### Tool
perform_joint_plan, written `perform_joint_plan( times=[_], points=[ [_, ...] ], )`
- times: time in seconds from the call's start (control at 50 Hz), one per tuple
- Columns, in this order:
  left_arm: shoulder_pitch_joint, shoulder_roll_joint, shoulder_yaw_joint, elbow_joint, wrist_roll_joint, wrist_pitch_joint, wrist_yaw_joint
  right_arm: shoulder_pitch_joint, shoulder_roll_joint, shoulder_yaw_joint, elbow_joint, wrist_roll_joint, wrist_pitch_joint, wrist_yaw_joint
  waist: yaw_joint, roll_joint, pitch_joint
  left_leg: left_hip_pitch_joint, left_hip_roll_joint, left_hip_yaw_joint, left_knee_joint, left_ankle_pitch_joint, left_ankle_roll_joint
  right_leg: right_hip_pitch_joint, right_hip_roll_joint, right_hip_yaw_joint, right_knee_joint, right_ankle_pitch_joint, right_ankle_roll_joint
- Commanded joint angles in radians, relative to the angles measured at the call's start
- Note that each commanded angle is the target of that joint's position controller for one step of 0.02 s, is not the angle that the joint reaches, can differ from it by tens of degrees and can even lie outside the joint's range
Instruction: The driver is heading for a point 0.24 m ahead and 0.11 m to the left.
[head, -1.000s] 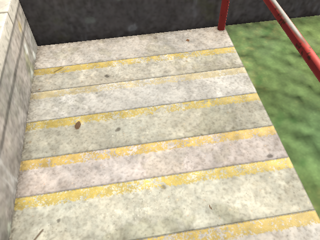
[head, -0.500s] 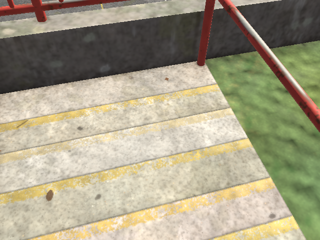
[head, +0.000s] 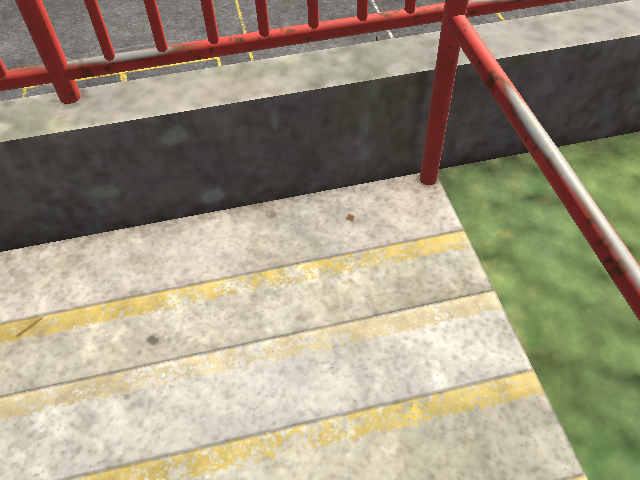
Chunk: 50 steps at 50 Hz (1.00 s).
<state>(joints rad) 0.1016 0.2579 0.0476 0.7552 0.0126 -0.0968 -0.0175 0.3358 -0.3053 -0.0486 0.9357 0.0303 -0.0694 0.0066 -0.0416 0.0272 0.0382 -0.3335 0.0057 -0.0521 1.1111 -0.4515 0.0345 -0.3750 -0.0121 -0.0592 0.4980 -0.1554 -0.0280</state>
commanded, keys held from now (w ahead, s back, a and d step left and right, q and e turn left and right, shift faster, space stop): w+q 0.04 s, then no key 0.96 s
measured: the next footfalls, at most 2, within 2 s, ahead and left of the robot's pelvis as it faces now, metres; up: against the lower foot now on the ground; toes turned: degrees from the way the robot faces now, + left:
left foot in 0.34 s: +0.30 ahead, +0.15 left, +0.00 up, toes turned +6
right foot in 0.64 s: +0.26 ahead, -0.10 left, +0.00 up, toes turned +5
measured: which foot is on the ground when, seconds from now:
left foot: up 0.00-0.32, down 0.34-1.00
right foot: down 0.00-0.36, up 0.38-0.62, down 0.64-1.00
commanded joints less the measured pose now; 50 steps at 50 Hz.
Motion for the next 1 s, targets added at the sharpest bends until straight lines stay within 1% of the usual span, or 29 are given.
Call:
perform_joint_plan(
  times=[0.02, 0.06, 0.1, 0.12, 0.16, 0.2, 0.26, 0.3, 0.32, 0.34, 0.36, 0.38, 0.4, 0.42, 0.44, 0.46, 0.52, 0.56, 0.6, 0.62, 0.64, 0.66, 0.68, 0.7, 0.72, 0.76, 0.8, 0.9, 1.0],
  points=[
    [0.098, 0.112, 0.035, -0.006, 0.011, -0.011, 0.002, -0.055, -0.089, -0.025, -0.100, -0.003, -0.006, -0.002, 0.062, -0.129, -0.077, -0.323, 0.120, -0.042, 0.056, 0.116, 0.001, 0.325, -0.289, 0.317, -0.310, -0.028, -0.174],
    [0.080, 0.120, 0.039, 0.019, 0.008, -0.022, 0.004, -0.049, -0.045, -0.021, -0.108, -0.003, 0.010, -0.002, 0.028, -0.111, -0.052, -0.286, 0.123, -0.045, 0.004, 0.116, -0.015, 0.257, -0.291, 0.234, -0.336, 0.192, -0.181],
    [0.063, 0.154, 0.051, 0.036, 0.006, -0.029, 0.007, -0.063, -0.027, -0.020, -0.127, -0.020, 0.022, -0.007, 0.002, -0.098, -0.036, -0.286, 0.100, -0.034, -0.080, 0.165, -0.041, 0.225, -0.284, 0.128, -0.319, 0.503, -0.190],
    [0.056, 0.165, 0.055, 0.044, 0.005, -0.028, 0.009, -0.074, -0.020, -0.016, -0.134, -0.029, 0.025, -0.006, -0.002, -0.098, -0.040, -0.262, 0.092, -0.020, -0.148, 0.226, -0.048, 0.207, -0.266, 0.071, -0.310, 0.578, -0.182],
    [0.043, 0.166, 0.054, 0.055, 0.001, -0.019, 0.015, -0.120, -0.002, -0.005, -0.148, -0.035, 0.025, 0.005, 0.006, -0.114, -0.046, -0.163, 0.068, 0.027, -0.320, 0.389, -0.047, 0.154, -0.209, -0.032, -0.306, 0.604, -0.155],
    [0.095, 0.178, 0.056, 0.081, -0.004, -0.005, 0.022, -0.174, -0.001, -0.004, -0.171, -0.036, 0.024, 0.015, 0.030, -0.114, -0.055, -0.113, 0.049, 0.046, -0.422, 0.493, -0.042, 0.186, -0.206, -0.052, -0.300, 0.579, -0.144],
    [0.106, 0.191, 0.054, 0.117, -0.031, 0.014, 0.021, -0.213, -0.039, -0.014, -0.192, -0.037, 0.028, 0.021, 0.031, -0.137, -0.061, -0.095, 0.035, 0.038, -0.505, 0.454, -0.022, 0.267, -0.239, -0.023, -0.225, 0.548, -0.129],
    [0.078, 0.204, 0.055, 0.129, -0.045, 0.026, 0.022, -0.170, -0.060, -0.026, -0.184, -0.046, 0.027, 0.021, -0.009, -0.131, -0.077, -0.008, 0.009, 0.059, -0.607, 0.468, 0.006, 0.278, -0.234, -0.020, -0.119, 0.528, -0.097],
    [0.105, 0.196, 0.052, 0.144, -0.035, 0.027, 0.025, -0.114, -0.094, -0.043, -0.161, -0.052, 0.025, 0.016, -0.024, -0.104, -0.114, 0.091, -0.020, 0.073, -0.658, 0.538, 0.027, 0.280, -0.190, -0.032, -0.027, 0.514, -0.063],
    [0.156, 0.165, 0.040, 0.142, -0.006, 0.022, 0.025, -0.065, -0.178, -0.065, -0.156, -0.050, 0.029, 0.003, -0.019, -0.002, -0.161, 0.235, 0.069, -0.021, -0.650, 0.945, 0.062, 0.210, -0.119, -0.079, 0.129, 0.324, 0.002],
    [0.256, 0.073, 0.005, 0.146, 0.015, 0.012, 0.014, -0.039, -0.191, -0.055, -0.165, -0.081, 0.042, -0.012, 0.024, 0.173, -0.279, 0.501, 0.276, -0.263, -0.589, 1.238, 0.228, -0.023, -0.033, -0.064, 0.394, -0.198, 0.072],
    [0.269, 0.058, -0.007, 0.167, -0.004, 0.022, 0.007, -0.047, -0.123, -0.034, -0.156, -0.070, 0.044, -0.005, 0.022, 0.204, -0.367, 0.479, 0.370, -0.398, -0.643, 1.173, 0.332, -0.054, -0.013, 0.064, 0.570, -0.540, 0.100],
    [0.230, 0.124, 0.008, 0.161, -0.026, 0.036, 0.006, -0.096, -0.097, -0.026, -0.167, -0.048, 0.039, 0.008, 0.022, 0.127, -0.311, 0.383, 0.328, -0.359, -0.677, 1.022, 0.310, -0.077, -0.039, 0.123, 0.643, -0.555, 0.101],
    [0.183, 0.147, 0.014, 0.156, -0.035, 0.051, 0.016, -0.150, -0.101, -0.027, -0.175, -0.041, 0.035, 0.010, 0.031, 0.090, -0.234, 0.314, 0.294, -0.305, -0.695, 0.876, 0.268, -0.131, -0.057, 0.112, 0.666, -0.535, 0.093],
    [0.163, 0.151, 0.019, 0.161, -0.032, 0.069, 0.036, -0.203, -0.095, -0.026, -0.175, -0.037, 0.028, 0.010, 0.044, 0.053, -0.177, 0.208, 0.270, -0.266, -0.738, 0.731, 0.233, -0.126, -0.073, 0.107, 0.629, -0.484, 0.092],
    [0.157, 0.157, 0.022, 0.164, -0.023, 0.087, 0.051, -0.247, -0.089, -0.024, -0.178, -0.041, 0.027, 0.007, 0.066, 0.066, -0.155, 0.118, 0.248, -0.245, -0.774, 0.593, 0.202, -0.077, -0.088, 0.114, 0.566, -0.425, 0.093],
    [0.171, 0.115, 0.013, 0.188, -0.014, 0.107, 0.070, -0.288, -0.082, -0.025, -0.165, -0.061, 0.035, -0.003, 0.080, 0.120, -0.144, 0.008, 0.195, -0.187, -0.828, 0.396, 0.181, 0.051, -0.067, 0.082, 0.371, -0.343, 0.094],
    [0.165, 0.098, 0.006, 0.204, -0.013, 0.106, 0.067, -0.277, -0.075, -0.023, -0.151, -0.058, 0.038, -0.010, 0.070, 0.118, -0.159, 0.009, 0.185, -0.173, -0.837, 0.298, 0.174, 0.114, -0.056, 0.072, 0.242, -0.240, 0.086],
    [0.178, 0.086, 0.002, 0.228, -0.006, 0.101, 0.055, -0.288, -0.070, -0.019, -0.142, -0.045, 0.045, -0.017, 0.089, 0.105, -0.151, -0.026, 0.163, -0.151, -0.834, 0.130, 0.143, 0.209, -0.035, 0.045, 0.081, -0.084, 0.068],
    [0.177, 0.086, 0.001, 0.235, 0.004, 0.100, 0.048, -0.273, -0.058, -0.014, -0.132, -0.038, 0.048, -0.018, 0.093, 0.095, -0.135, -0.053, 0.138, -0.135, -0.835, 0.018, 0.106, 0.256, -0.028, 0.036, 0.008, -0.032, 0.053],
    [0.162, 0.104, -0.001, 0.228, 0.019, 0.097, 0.046, -0.235, -0.034, -0.005, -0.114, -0.043, 0.047, -0.016, 0.084, 0.061, -0.103, -0.084, 0.106, -0.118, -0.825, -0.055, 0.055, 0.275, -0.074, 0.089, -0.055, -0.009, 0.031],
    [0.125, 0.167, 0.007, 0.213, 0.022, 0.092, 0.043, -0.207, -0.047, -0.011, -0.109, -0.052, 0.054, -0.016, 0.040, -0.017, -0.054, -0.067, 0.042, -0.064, -0.773, -0.047, 0.019, 0.190, -0.142, 0.154, -0.099, -0.110, -0.002],
    [0.089, 0.157, 0.005, 0.228, 0.013, 0.087, 0.037, -0.215, -0.027, -0.010, -0.114, -0.054, 0.060, -0.021, 0.011, -0.135, -0.018, 0.054, 0.004, -0.010, -0.740, 0.061, -0.002, 0.017, -0.127, 0.161, -0.142, -0.311, -0.023],
    [0.059, 0.116, -0.008, 0.224, 0.012, 0.074, 0.033, -0.225, -0.037, -0.011, -0.111, -0.058, 0.062, -0.025, 0.014, -0.149, -0.002, 0.140, 0.006, -0.011, -0.701, 0.143, -0.002, -0.048, -0.112, 0.153, -0.179, -0.359, -0.007],
    [0.049, 0.103, -0.014, 0.232, 0.014, 0.063, 0.031, -0.214, -0.038, -0.014, -0.102, -0.053, 0.065, -0.029, 0.008, -0.160, -0.001, 0.174, 0.009, -0.011, -0.687, 0.194, 0.010, -0.059, -0.107, 0.143, -0.186, -0.333, 0.015],
    [0.061, 0.110, -0.015, 0.243, 0.008, 0.042, 0.028, -0.198, -0.053, -0.018, -0.081, -0.050, 0.072, -0.033, 0.018, -0.126, -0.003, 0.166, 0.019, -0.025, -0.687, 0.251, 0.032, -0.009, -0.090, 0.119, -0.159, -0.234, 0.037],
    [0.096, 0.124, -0.015, 0.258, 0.003, 0.034, 0.026, -0.201, -0.039, -0.015, -0.072, -0.050, 0.070, -0.031, 0.027, -0.084, -0.023, 0.162, 0.018, -0.029, -0.695, 0.300, 0.040, 0.043, -0.082, 0.109, -0.134, -0.151, 0.036],
    [0.128, 0.108, -0.023, 0.279, 0.004, 0.044, 0.023, -0.197, -0.042, -0.014, -0.032, -0.040, 0.069, -0.027, 0.046, -0.048, -0.042, 0.174, 0.022, -0.029, -0.699, 0.393, 0.040, 0.113, -0.064, 0.079, -0.109, -0.044, 0.036],
    [0.124, 0.121, -0.025, 0.297, -0.004, 0.051, 0.026, -0.191, -0.045, -0.012, 0.005, -0.038, 0.063, -0.026, 0.034, -0.017, -0.056, 0.195, 0.024, -0.023, -0.700, 0.463, 0.034, 0.145, -0.061, 0.073, -0.107, 0.019, 0.032]
  ],
)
